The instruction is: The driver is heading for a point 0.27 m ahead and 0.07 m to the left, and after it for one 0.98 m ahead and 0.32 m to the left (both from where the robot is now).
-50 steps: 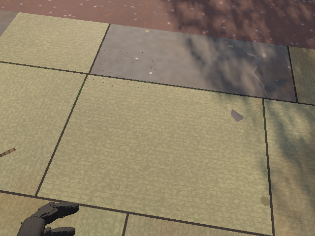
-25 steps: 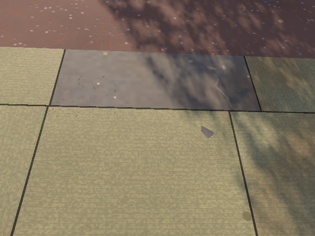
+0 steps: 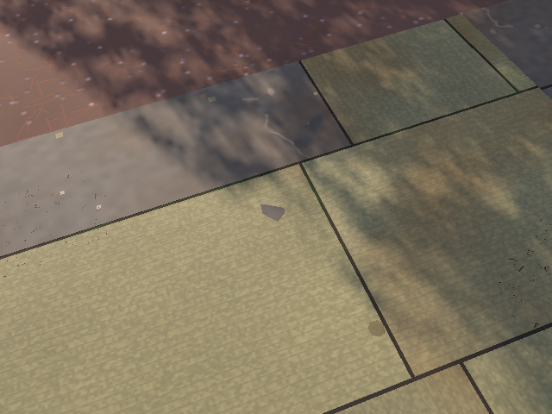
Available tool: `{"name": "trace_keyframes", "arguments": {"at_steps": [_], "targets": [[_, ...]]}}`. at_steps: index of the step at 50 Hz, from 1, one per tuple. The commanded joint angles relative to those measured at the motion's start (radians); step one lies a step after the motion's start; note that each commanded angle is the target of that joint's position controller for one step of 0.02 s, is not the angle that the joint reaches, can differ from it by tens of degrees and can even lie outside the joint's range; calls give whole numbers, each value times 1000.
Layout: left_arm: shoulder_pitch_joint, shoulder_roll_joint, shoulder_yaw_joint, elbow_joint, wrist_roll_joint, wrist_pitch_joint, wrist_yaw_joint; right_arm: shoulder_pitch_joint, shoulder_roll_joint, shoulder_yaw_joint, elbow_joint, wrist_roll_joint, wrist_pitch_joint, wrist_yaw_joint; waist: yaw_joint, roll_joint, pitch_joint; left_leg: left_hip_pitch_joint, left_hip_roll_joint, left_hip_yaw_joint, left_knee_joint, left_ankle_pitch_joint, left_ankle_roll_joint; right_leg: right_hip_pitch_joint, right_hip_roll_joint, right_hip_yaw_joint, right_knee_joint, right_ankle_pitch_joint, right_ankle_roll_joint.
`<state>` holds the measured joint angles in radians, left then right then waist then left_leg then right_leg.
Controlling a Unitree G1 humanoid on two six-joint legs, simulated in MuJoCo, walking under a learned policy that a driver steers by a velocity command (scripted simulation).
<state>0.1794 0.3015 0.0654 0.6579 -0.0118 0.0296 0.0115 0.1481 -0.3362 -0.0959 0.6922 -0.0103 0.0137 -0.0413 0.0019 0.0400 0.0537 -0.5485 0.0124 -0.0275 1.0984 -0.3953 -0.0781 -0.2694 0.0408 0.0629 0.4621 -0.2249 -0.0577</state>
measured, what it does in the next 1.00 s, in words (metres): steps on the spot, turning left: left foot, then left foot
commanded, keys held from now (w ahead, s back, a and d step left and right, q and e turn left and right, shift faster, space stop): e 0.02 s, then q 0.98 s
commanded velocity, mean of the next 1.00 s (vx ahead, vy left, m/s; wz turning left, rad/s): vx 0.02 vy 0.00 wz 0.30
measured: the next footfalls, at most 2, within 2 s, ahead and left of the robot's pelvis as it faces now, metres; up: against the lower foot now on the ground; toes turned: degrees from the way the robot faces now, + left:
left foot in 0.24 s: +0.09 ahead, +0.15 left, +0.00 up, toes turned -2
left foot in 0.76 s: +0.07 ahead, +0.18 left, +0.00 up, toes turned +16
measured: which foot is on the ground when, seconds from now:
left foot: up 0.00-0.22, down 0.24-0.48, up 0.50-0.74, down 0.76-1.00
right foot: down 0.00-0.76, up 0.78-1.00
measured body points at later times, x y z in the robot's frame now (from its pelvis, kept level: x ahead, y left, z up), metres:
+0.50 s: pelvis +0.03 +0.01 -0.02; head +0.06 +0.02 +0.43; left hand +0.13 +0.31 -0.12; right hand +0.23 -0.25 -0.10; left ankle +0.05 +0.15 -0.74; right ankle +0.01 -0.09 -0.74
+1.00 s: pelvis +0.03 +0.08 +0.00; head +0.07 +0.12 +0.44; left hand +0.08 +0.40 -0.11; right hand +0.28 -0.13 -0.08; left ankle +0.03 +0.16 -0.74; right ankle +0.10 -0.08 -0.67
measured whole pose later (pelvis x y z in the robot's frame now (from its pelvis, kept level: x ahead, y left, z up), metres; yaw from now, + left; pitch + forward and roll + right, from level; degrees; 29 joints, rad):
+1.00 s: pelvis +0.03 +0.08 +0.00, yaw +22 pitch +3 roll -2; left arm 0.11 0.32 0.08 0.70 0.01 0.02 0.04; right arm 0.19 -0.31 -0.06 0.58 0.01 0.02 -0.02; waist -0.01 -0.02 0.06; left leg -0.32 -0.06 -0.09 0.46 -0.18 0.06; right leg -0.53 0.01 0.07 1.00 -0.38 0.09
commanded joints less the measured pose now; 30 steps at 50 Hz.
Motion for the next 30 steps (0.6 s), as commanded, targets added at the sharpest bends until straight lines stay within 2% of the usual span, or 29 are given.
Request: {"name": "trace_keyframes", "arguments": {"at_steps": [1,2,4,7,9,10,11,12,13,14,15,17,20,22,23,24,25,26,27,28,29,30], "targets": [[-6,154,38,-63,-5,-17,16,-30,-65,-16,-77,9,-22,5,12,-170,-124,-89,2,-34,-106,95,-4,175,-212,278,-172,64,-176],[-15,147,33,-62,1,-18,19,-41,-59,-12,-76,10,-24,7,14,-178,-109,-85,6,-33,-169,113,-5,182,-215,271,-176,42,-171],[-23,133,24,-53,15,-22,20,-44,-40,1,-69,7,-29,15,23,-190,-111,0,20,-26,-283,129,-8,165,-213,235,-158,131,-165],[-16,95,1,-22,30,-28,7,-36,-19,16,-62,8,-34,31,34,-182,-120,182,40,-8,-410,114,-1,90,-219,199,-135,231,-169],[-25,93,-7,-4,34,-32,-4,-22,-29,16,-58,15,-33,36,24,-168,-99,266,31,4,-493,130,17,50,-224,200,-125,226,-163],[-42,91,-12,2,30,-34,-8,-5,-27,18,-53,14,-34,37,1,-150,-87,321,24,11,-586,191,32,30,-213,190,-110,200,-144],[-26,86,-15,17,27,-39,-10,-4,-36,20,-55,6,-35,36,-10,-119,-73,368,26,-1,-685,304,47,20,-189,179,-99,158,-108],[0,90,-14,25,35,-46,-8,-9,-79,14,-68,-2,-35,29,4,-75,-82,412,70,-61,-675,489,63,13,-153,159,-65,97,-62],[61,118,-3,30,46,-53,-7,-21,-152,0,-86,4,-33,23,57,15,-92,425,114,-111,-614,642,101,-2,-84,108,-24,27,-24],[55,115,-2,31,41,-54,1,-26,-156,-8,-80,18,-30,28,51,77,-101,377,103,-128,-605,565,143,16,-30,31,1,17,12],[19,124,2,28,35,-49,10,-20,-129,-5,-87,25,-28,34,23,83,-93,329,101,-162,-627,499,162,38,-16,-4,44,9,30],[10,105,10,21,25,-28,24,-18,-102,2,-96,24,-30,37,26,115,-96,287,115,-222,-634,474,184,42,-13,-28,96,9,33],[24,83,20,6,25,-13,24,-8,-104,-2,-121,25,-28,33,26,107,-128,262,119,-278,-608,471,204,49,-18,-37,123,8,20],[39,84,29,6,23,-14,19,-22,-100,-3,-147,27,-18,28,28,54,-140,214,87,-260,-557,450,185,81,-50,-20,90,44,1],[47,99,36,7,23,-14,17,-31,-92,-1,-161,29,-13,28,27,-6,-135,165,49,-214,-501,412,158,105,-92,16,47,86,-23],[52,119,44,6,24,-13,17,-31,-82,1,-171,28,-8,30,25,-82,-117,91,-3,-142,-423,335,120,137,-174,91,-4,175,-70],[57,144,51,7,26,-15,19,-13,-75,2,-175,22,-2,33,19,-168,-108,27,-43,-57,-326,187,83,168,-299,188,-50,299,-145],[37,134,46,-7,28,-22,24,-15,-72,-1,-181,17,3,37,23,-232,-110,-29,-28,-26,-165,-152,64,180,-418,276,-75,441,-225],[34,131,42,-17,27,-29,27,-29,-91,-10,-190,19,6,42,30,-168,-93,-87,5,-41,-29,-228,54,190,-469,298,-82,536,-265],[12,136,43,-23,23,-33,29,-33,-82,-11,-190,28,12,45,18,-116,-77,-117,30,-51,-8,-215,46,204,-454,252,-76,547,-249],[-12,157,50,-20,14,-34,29,-43,-59,-2,-194,31,16,49,14,-112,-55,-123,51,-43,-62,-159,39,206,-414,180,-76,534,-212],[-15,171,56,-17,11,-32,31,-62,-45,5,-198,32,18,51,28,-133,-57,-101,56,-17,-106,-100,32,214,-381,119,-74,550,-187]]}}
Velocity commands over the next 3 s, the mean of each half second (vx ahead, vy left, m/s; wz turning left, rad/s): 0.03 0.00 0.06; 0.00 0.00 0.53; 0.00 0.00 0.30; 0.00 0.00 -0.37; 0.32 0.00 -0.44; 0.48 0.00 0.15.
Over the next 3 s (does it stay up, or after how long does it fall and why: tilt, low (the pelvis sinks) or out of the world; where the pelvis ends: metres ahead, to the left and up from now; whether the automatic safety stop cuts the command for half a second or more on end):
stays up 0.40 0.04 0.00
